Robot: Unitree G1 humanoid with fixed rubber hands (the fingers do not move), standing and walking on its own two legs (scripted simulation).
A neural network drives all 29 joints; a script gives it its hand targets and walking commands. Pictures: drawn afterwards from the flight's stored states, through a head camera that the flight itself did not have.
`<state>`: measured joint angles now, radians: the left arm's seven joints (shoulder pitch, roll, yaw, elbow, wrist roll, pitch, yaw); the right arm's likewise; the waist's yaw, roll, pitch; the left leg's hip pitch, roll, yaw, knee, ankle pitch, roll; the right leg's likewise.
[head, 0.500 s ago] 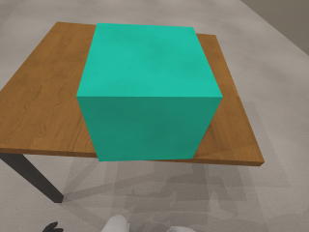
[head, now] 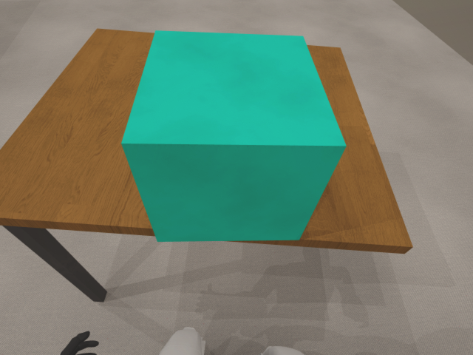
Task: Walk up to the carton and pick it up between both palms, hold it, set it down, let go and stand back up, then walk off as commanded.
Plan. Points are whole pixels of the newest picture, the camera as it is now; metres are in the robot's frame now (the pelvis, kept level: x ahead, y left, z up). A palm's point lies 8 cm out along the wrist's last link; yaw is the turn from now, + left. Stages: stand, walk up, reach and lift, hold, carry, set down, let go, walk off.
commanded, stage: walk up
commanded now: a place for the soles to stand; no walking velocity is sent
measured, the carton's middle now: (230, 139) +0.46 +0.05 +0.10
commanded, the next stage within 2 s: reach and lift in 1.68 s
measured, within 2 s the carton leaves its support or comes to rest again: neither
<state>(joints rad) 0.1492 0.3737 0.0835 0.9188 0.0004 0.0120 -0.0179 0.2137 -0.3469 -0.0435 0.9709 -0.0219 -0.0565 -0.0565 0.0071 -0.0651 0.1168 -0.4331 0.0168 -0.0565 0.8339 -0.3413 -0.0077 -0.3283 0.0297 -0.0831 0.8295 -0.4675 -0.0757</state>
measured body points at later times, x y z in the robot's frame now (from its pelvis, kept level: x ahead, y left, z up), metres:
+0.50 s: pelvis +0.01 -0.01 +0.00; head +0.04 +0.01 +0.45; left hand +0.10 +0.30 -0.13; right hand +0.08 -0.32 -0.11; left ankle +0.06 +0.14 -0.70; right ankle +0.01 -0.08 -0.70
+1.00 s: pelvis +0.00 -0.01 +0.00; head +0.03 +0.00 +0.45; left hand +0.08 +0.30 -0.13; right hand +0.09 -0.32 -0.11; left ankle +0.05 +0.13 -0.69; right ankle +0.02 -0.09 -0.70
